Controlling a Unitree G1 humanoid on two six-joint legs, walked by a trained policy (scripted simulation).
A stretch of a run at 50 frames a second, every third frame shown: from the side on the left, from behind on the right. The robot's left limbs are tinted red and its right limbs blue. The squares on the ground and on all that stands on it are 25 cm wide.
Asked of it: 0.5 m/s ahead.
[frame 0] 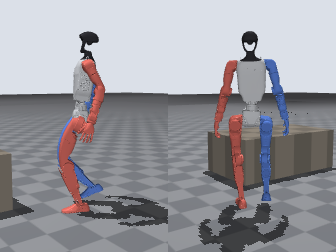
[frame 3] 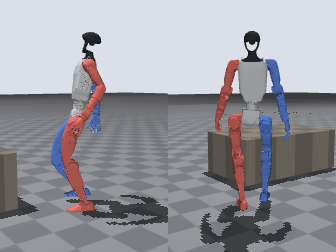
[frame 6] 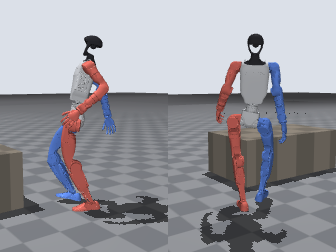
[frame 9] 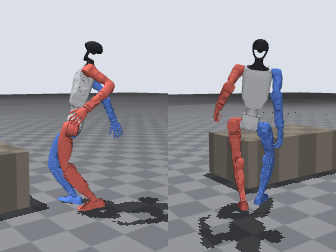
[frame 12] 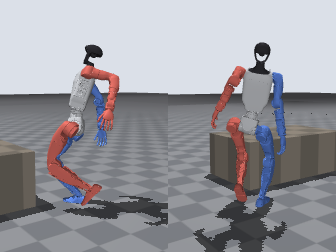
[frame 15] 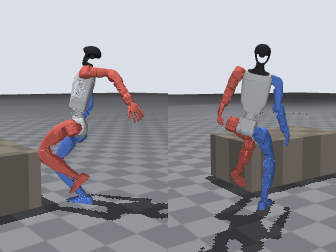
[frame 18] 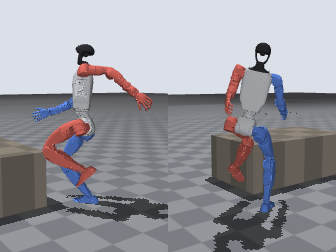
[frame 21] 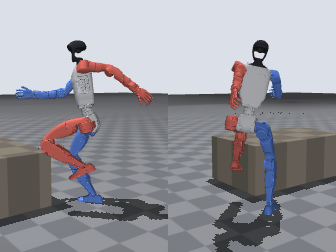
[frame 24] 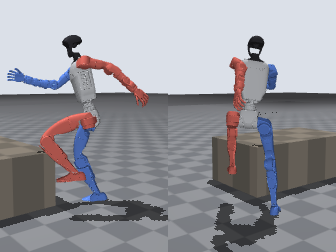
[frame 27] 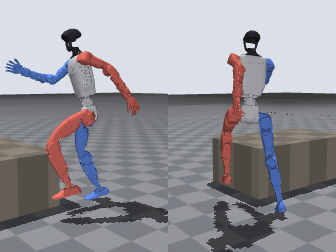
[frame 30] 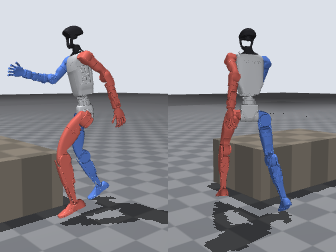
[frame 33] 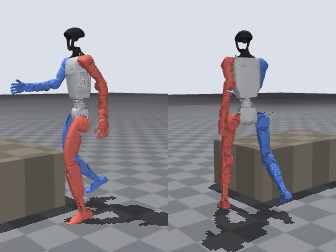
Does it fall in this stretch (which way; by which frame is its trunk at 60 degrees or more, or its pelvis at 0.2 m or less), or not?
no
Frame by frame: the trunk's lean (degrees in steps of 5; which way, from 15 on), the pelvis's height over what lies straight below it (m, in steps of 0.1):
0: 10, 0.8
3: 10, 0.8
6: 15 backward, 0.7
9: 20 backward, 0.7
12: 20 backward and to its right, 0.7
15: 20 backward and to its right, 0.7
18: 15 to its right, 0.7
21: 15 forward and to its right, 0.7
24: 15 forward, 0.8
27: 15 forward, 0.8
30: 10, 0.8
33: 5, 0.8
